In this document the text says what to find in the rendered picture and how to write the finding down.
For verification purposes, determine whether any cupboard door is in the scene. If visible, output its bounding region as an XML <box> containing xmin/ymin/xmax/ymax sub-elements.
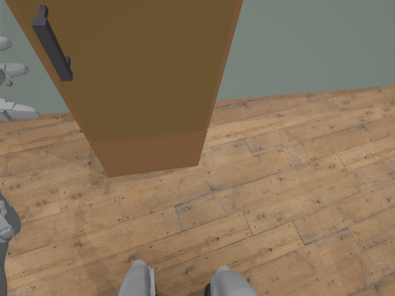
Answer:
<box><xmin>14</xmin><ymin>0</ymin><xmax>237</xmax><ymax>142</ymax></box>

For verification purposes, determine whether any robot thigh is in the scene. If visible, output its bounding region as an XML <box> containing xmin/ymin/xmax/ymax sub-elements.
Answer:
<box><xmin>118</xmin><ymin>265</ymin><xmax>156</xmax><ymax>296</ymax></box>
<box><xmin>210</xmin><ymin>271</ymin><xmax>258</xmax><ymax>296</ymax></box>

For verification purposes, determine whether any left robot thigh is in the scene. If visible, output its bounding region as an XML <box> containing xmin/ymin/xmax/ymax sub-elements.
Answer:
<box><xmin>118</xmin><ymin>265</ymin><xmax>156</xmax><ymax>296</ymax></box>

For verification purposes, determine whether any robot left hand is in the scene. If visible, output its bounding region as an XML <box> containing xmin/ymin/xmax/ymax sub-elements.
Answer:
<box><xmin>0</xmin><ymin>36</ymin><xmax>40</xmax><ymax>122</ymax></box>

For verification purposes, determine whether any left robot upper arm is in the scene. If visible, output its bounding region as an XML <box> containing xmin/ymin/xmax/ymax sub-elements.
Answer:
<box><xmin>0</xmin><ymin>193</ymin><xmax>21</xmax><ymax>296</ymax></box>

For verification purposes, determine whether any right robot thigh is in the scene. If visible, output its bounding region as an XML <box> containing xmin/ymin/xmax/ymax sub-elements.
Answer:
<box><xmin>210</xmin><ymin>271</ymin><xmax>258</xmax><ymax>296</ymax></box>

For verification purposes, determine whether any handle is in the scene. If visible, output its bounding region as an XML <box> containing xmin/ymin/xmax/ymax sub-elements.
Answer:
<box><xmin>31</xmin><ymin>5</ymin><xmax>73</xmax><ymax>81</ymax></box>

